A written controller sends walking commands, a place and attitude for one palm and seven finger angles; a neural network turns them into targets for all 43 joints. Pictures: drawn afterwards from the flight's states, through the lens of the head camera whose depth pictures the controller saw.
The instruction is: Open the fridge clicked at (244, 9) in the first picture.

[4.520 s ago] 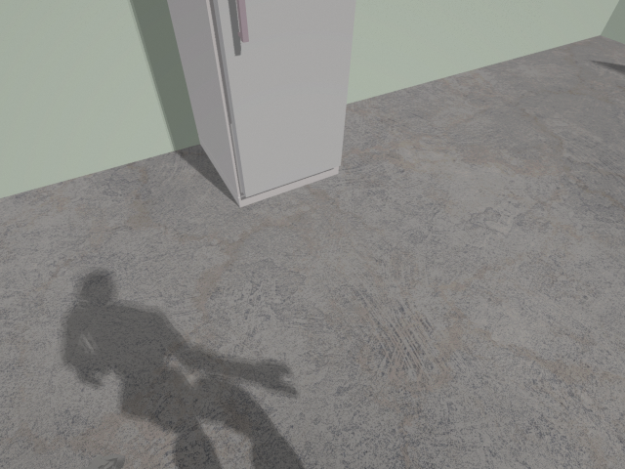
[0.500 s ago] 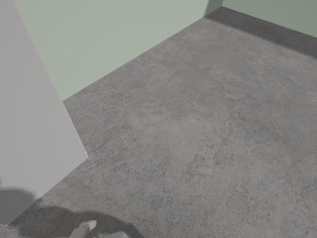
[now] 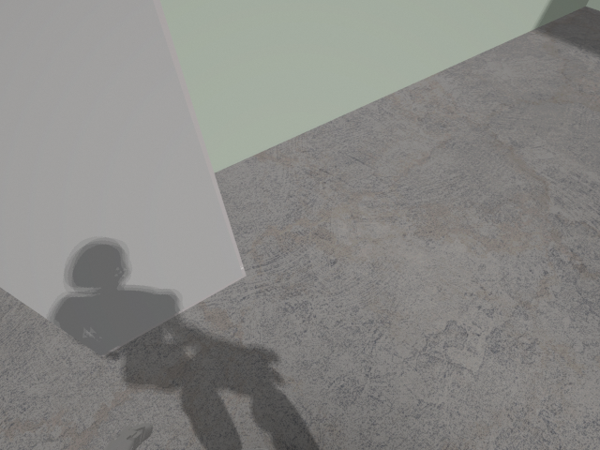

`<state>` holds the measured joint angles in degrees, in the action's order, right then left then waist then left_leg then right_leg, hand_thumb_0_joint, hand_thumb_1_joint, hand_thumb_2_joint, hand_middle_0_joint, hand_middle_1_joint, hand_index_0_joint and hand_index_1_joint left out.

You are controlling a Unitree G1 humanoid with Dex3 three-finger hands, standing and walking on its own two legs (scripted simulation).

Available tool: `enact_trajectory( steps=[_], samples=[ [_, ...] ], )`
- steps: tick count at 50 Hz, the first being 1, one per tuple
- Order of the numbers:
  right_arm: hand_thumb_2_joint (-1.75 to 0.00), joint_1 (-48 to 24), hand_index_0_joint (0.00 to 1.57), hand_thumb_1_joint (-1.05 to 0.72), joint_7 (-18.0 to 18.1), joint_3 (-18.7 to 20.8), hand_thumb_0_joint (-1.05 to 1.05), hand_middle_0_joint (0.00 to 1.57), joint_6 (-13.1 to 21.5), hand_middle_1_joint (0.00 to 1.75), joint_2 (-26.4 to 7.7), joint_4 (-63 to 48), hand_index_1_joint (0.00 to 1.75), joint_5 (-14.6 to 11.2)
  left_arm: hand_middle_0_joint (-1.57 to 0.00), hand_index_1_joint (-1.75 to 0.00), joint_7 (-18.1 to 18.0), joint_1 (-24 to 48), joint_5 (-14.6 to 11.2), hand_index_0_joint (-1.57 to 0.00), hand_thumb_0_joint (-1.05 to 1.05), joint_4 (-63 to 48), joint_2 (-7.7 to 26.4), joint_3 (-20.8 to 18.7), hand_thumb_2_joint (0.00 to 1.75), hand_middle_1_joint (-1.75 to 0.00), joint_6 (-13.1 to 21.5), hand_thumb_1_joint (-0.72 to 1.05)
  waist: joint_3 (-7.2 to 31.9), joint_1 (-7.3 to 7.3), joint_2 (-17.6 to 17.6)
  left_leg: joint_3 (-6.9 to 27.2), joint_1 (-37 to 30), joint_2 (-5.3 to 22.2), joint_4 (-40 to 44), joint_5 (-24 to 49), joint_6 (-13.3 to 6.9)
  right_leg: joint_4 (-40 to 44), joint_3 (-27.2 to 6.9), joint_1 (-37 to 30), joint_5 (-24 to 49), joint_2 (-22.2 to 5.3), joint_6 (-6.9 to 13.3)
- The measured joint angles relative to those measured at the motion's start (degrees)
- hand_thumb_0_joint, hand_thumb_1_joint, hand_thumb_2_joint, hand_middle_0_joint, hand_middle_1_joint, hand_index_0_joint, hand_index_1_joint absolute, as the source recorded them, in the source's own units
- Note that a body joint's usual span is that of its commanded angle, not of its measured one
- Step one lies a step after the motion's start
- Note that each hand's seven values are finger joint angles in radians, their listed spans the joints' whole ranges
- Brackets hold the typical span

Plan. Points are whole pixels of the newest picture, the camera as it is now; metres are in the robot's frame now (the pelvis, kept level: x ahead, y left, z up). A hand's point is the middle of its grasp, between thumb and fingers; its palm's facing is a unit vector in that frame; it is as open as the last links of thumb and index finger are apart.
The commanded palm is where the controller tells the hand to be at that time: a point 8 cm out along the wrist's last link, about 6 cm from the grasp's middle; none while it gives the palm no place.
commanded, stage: turn to face it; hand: left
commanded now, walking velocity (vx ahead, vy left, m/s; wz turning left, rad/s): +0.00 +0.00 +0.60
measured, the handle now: out of the picture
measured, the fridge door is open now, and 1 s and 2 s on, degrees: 0 0 0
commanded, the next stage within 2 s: take the last steps up to it in 0.92 s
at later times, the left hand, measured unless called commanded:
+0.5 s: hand out of the picture -0.07 +0.22 -0.18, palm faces +0.38 -0.89 -0.26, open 7.4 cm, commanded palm none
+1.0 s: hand out of the picture -0.02 +0.19 -0.13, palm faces +0.49 -0.82 -0.28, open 7.4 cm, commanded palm none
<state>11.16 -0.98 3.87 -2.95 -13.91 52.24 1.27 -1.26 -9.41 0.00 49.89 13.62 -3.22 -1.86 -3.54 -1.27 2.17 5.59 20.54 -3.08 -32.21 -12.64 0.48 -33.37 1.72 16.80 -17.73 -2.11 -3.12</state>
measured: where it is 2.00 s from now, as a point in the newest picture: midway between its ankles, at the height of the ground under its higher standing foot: outside the picture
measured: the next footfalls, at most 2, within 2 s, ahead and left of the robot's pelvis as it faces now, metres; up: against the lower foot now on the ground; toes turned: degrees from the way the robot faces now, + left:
left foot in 0.46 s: -0.03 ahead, +0.12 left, +0.00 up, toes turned +26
right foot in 0.92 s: +0.08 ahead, -0.09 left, +0.00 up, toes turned +24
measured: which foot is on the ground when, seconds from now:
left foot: down 0.00-0.00, up 0.02-0.44, down 0.46-0.92, up 0.94-1.00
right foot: down 0.00-0.46, up 0.48-0.90, down 0.92-1.00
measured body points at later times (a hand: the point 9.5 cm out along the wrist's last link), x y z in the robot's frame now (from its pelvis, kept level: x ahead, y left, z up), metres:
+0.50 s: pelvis -0.02 +0.01 -0.01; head +0.02 +0.04 +0.44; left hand -0.09 +0.27 -0.16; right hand +0.20 -0.19 -0.13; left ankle -0.06 +0.10 -0.73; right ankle +0.00 -0.12 -0.71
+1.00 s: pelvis -0.01 -0.03 +0.01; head +0.02 -0.05 +0.45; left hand -0.05 +0.23 -0.11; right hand +0.15 -0.22 -0.16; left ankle -0.08 +0.09 -0.69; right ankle +0.04 -0.11 -0.73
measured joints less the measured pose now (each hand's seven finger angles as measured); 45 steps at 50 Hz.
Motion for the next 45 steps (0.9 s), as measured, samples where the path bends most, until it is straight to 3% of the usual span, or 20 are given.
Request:
enact_trajectory(
  steps=[3, 6, 8, 16, 20, 23, 24, 26, 28, 31, 39, 43, 45],
  samples=[
    [-0.90, -0.6, 0.20, -0.91, -0.1, 1.1, 0.01, 0.20, -1.0, 0.30, -1.3, 0.5, 0.29, 0.0, -0.20, -0.30, -0.1, -0.6, 0.6, -0.20, 0.01, -0.5, -1.9, 1.1, 0.89, -0.29, 0.7, 0.91, -0.3, 0.08, 1.5, -0.7, 5.2, -0.4, -15.6, -11.5, 1.1, -1.0, 2.7, -0.7, -0.2, -0.6, 3.7],
    [-0.90, -1.1, 0.20, -0.91, -0.7, 1.6, 0.01, 0.20, -1.5, 0.30, -2.1, 0.8, 0.29, 0.3, -0.20, -0.30, -0.2, -1.8, 0.8, -0.20, 0.01, -0.4, -3.2, 1.7, 0.89, -0.30, 0.7, 0.90, -0.2, 0.04, 1.4, -3.6, 9.2, 1.0, -30.7, -10.7, 2.2, 1.2, 4.9, -2.8, -0.3, -1.9, 4.3],
    [-0.90, -1.4, 0.20, -0.91, -0.9, 1.6, 0.01, 0.20, -1.5, 0.30, -2.3, 0.8, 0.29, 0.3, -0.21, -0.30, -0.3, -2.3, 1.0, -0.20, 0.01, 0.0, -3.6, 1.9, 0.89, -0.30, 0.8, 0.90, -0.5, -0.16, 0.7, -4.9, 9.5, 2.4, -33.9, -9.7, 3.2, 2.5, 6.3, -4.0, 0.2, -2.8, 4.4],
    [-0.90, -3.9, 0.20, -0.91, -1.1, 0.7, 0.01, 0.20, -2.3, 0.30, -2.0, 1.4, 0.29, 0.0, -0.21, -0.30, 0.2, -4.1, 1.3, -0.21, 0.01, 0.8, -3.5, 2.3, 0.89, -0.30, 1.1, 0.90, -1.7, 1.27, -1.7, -7.8, 4.0, 5.4, -23.2, -11.8, 4.2, 3.0, 12.1, -5.2, 0.0, -6.1, 3.9],
    [-0.90, -5.7, 0.20, -0.91, -1.1, 0.0, 0.01, 0.20, -1.6, 0.30, -1.4, 0.6, 0.29, -0.3, -0.21, -0.30, 0.3, -5.0, 1.5, -0.21, 0.01, 1.7, -1.8, 1.5, 0.89, -0.30, 0.6, 0.90, -2.3, 2.58, -3.0, -10.2, -0.2, 5.3, -13.8, -12.6, 3.1, 0.7, 14.7, -4.2, -1.1, -7.6, 3.0],
    [-0.90, -6.4, 0.20, -0.91, -1.2, -0.6, 0.01, 0.20, -0.4, 0.30, -1.2, -0.8, 0.29, -0.2, -0.21, -0.30, 0.4, -6.2, 1.1, -0.21, 0.01, 2.4, 0.0, 0.5, 0.89, -0.30, 0.1, 0.90, -1.8, 3.08, -3.8, -12.0, -5.4, 5.0, -2.0, -6.0, 1.2, -3.8, 16.4, -2.4, -3.3, -9.0, 1.6],
    [-0.90, -6.7, 0.20, -0.91, -1.1, -0.6, 0.01, 0.20, 0.2, 0.30, -0.8, -1.1, 0.29, 0.0, -0.21, -0.30, 0.5, -6.2, 0.9, -0.21, 0.01, 2.8, 0.9, 0.1, 0.89, -0.30, -0.3, 0.90, -1.9, 3.04, -4.8, -12.1, -5.2, 4.2, -1.8, -6.0, -0.6, -7.9, 15.0, -0.7, -5.3, -9.7, 0.7],
    [-0.90, -6.8, 0.20, -0.91, -0.8, -1.2, 0.01, 0.20, 1.2, 0.30, 0.0, -1.6, 0.29, -0.2, -0.21, -0.30, 0.2, -5.5, 0.9, -0.21, 0.01, 3.6, 2.4, -0.3, 0.89, -0.30, -1.8, 0.90, -2.5, 3.46, -6.0, -11.6, -4.7, 3.5, -3.6, -7.1, -2.3, -18.0, 9.3, 3.4, -11.9, -8.4, -0.6],
    [-0.90, -6.1, 0.20, -0.91, -0.1, -1.6, 0.01, 0.20, 1.6, 0.30, 0.4, -1.8, 0.29, -0.2, -0.20, -0.30, -0.1, -4.7, 0.7, -0.20, 0.01, 4.3, 2.9, -0.7, 0.89, -0.30, -2.5, 0.90, -2.4, 3.32, -5.7, -10.5, -5.3, 3.4, -2.5, -6.7, -2.7, -25.8, 5.6, 6.6, -12.7, -6.4, -1.4],
    [-0.90, -5.0, 0.20, -0.91, 0.4, -1.9, 0.01, 0.20, 1.5, 0.30, 0.8, -1.2, 0.29, -0.1, -0.20, -0.30, 0.3, -3.5, 0.6, -0.20, 0.01, 4.1, 3.0, -0.8, 0.89, -0.29, -2.3, 0.91, -2.1, 3.08, -5.0, -8.9, -7.0, 2.9, 1.2, -4.3, -2.7, -30.0, 2.8, 9.4, -8.5, -5.2, -2.0],
    [-0.90, -1.9, 0.21, -0.91, 0.5, -2.1, 0.01, 0.20, 1.1, 0.30, 1.9, 0.6, 0.29, 0.2, -0.20, -0.30, 0.3, -0.7, 0.5, -0.20, 0.01, 2.5, 1.2, -0.1, 0.89, -0.29, -1.8, 0.91, -1.0, 1.41, -3.0, -5.8, -8.3, 1.7, 5.7, -1.1, -2.6, -19.9, 0.3, 7.4, -6.8, -3.3, -2.2],
    [-0.90, -0.4, 0.21, -0.91, 0.6, -1.7, 0.01, 0.20, 0.8, 0.30, 2.0, 1.6, 0.30, 0.3, -0.20, -0.30, 0.1, 0.5, 0.2, -0.20, 0.01, 2.0, -0.4, 0.6, 0.89, -0.29, -1.1, 0.91, -0.8, 0.23, -1.8, -4.4, -7.4, 1.4, 4.5, -1.2, -1.7, -10.3, 0.6, 3.0, -6.2, -1.4, -1.4],
    [-0.90, 0.5, 0.21, -0.91, 0.6, -1.5, 0.01, 0.20, 0.5, 0.30, 1.9, 2.2, 0.30, 0.2, -0.20, -0.30, 0.1, 0.6, 0.1, -0.20, 0.01, 1.7, -1.1, 1.0, 0.89, -0.29, -0.3, 0.91, -0.4, 0.03, -1.4, -3.8, -6.3, 1.0, 2.8, -1.9, -0.9, -2.1, 1.2, -0.7, -1.1, -0.7, -0.9]
  ],
)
